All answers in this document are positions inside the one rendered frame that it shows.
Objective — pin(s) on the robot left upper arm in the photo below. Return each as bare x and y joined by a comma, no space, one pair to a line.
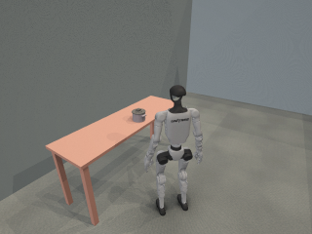
160,117

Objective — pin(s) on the robot right shin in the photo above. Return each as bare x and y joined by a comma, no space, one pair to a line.
183,185

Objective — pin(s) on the robot right hand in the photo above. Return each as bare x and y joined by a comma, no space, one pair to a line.
198,154

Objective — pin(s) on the left robot forearm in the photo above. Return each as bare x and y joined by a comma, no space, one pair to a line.
151,149

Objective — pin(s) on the robot torso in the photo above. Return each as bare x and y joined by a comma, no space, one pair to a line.
177,130

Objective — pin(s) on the right robot forearm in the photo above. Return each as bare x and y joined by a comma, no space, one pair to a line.
199,143

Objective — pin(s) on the robot right upper arm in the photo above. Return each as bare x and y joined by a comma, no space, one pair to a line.
195,114

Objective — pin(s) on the pot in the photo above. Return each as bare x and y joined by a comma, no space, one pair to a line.
138,118

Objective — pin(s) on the table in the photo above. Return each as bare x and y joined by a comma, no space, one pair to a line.
88,144

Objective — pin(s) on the robot left hand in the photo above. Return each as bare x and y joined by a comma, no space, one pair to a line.
147,163

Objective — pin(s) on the lid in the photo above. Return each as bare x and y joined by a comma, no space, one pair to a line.
142,111

